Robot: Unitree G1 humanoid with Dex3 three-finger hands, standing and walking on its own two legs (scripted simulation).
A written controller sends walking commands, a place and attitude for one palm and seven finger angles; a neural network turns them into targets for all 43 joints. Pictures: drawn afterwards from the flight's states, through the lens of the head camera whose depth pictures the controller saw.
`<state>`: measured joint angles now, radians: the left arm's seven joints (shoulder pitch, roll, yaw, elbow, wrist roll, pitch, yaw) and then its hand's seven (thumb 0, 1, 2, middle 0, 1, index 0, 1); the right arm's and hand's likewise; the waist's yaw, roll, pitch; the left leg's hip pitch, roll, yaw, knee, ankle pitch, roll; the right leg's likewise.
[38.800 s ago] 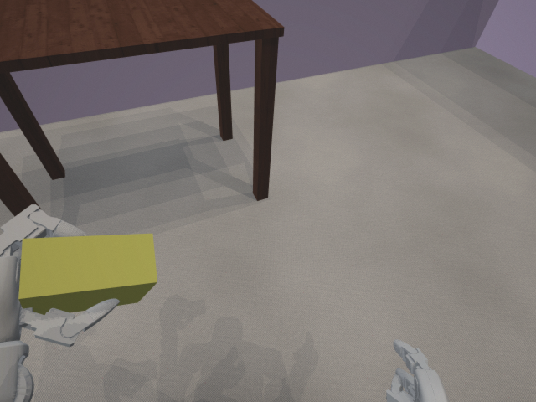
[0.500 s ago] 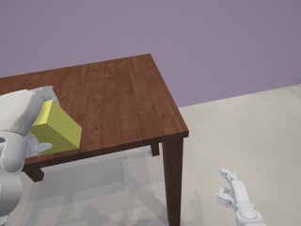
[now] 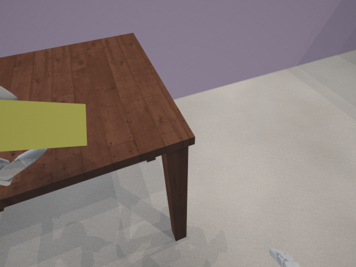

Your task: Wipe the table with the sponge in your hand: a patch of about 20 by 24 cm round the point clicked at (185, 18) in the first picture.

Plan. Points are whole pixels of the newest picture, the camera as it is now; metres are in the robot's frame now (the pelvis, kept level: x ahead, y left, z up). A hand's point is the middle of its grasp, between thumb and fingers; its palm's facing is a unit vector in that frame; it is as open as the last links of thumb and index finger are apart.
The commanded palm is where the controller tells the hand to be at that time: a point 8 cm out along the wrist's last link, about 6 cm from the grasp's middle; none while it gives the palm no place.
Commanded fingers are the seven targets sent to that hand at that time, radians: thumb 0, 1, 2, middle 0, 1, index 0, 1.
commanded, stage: step back with the hand held close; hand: left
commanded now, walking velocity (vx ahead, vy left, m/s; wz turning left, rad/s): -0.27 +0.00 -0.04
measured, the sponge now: (44, 126) +0.26 +0.19 +0.26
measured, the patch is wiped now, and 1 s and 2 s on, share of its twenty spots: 0.95 0.95 0.95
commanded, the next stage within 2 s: stop stepping back and stand still in 0.60 s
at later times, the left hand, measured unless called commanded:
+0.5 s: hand out of the picture +0.07 +0.30 +0.29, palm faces +0.60 -0.78 -0.17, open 9.9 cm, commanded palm +0.02 +0.33 +0.30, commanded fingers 0.00 0.10 1.30 -1.20 -1.60 -1.20 -1.60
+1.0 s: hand out of the picture -0.04 +0.31 +0.29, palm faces +0.55 -0.80 -0.26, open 9.9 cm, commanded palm -0.12 +0.34 +0.30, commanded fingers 0.00 0.10 1.30 -1.20 -1.60 -1.20 -1.60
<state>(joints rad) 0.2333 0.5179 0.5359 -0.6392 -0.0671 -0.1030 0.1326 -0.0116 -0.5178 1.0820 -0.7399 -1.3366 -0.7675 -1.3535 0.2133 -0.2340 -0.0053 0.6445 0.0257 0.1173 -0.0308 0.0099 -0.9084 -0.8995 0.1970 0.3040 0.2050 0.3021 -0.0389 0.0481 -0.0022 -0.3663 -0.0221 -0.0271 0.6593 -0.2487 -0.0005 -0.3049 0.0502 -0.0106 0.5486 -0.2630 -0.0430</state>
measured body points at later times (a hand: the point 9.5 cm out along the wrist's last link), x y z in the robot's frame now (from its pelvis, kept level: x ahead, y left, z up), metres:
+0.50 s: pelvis -0.14 +0.04 -0.02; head -0.16 +0.05 +0.43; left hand +0.03 +0.34 +0.29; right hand +0.06 -0.19 -0.08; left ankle -0.04 +0.18 -0.73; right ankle +0.00 -0.09 -0.72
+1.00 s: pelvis -0.28 +0.06 -0.01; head -0.30 +0.06 +0.44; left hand -0.08 +0.35 +0.30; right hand -0.14 -0.19 -0.10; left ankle -0.24 +0.17 -0.73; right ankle -0.29 -0.06 -0.73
